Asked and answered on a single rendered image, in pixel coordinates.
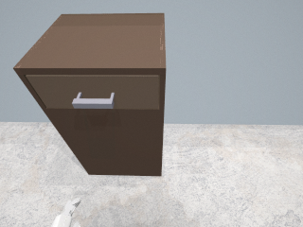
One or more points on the handle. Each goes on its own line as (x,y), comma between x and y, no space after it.
(93,103)

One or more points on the cabinet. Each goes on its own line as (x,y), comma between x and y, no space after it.
(118,141)

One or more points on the drawer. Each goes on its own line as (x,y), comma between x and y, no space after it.
(131,91)

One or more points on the robot left hand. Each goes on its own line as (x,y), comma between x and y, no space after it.
(64,219)

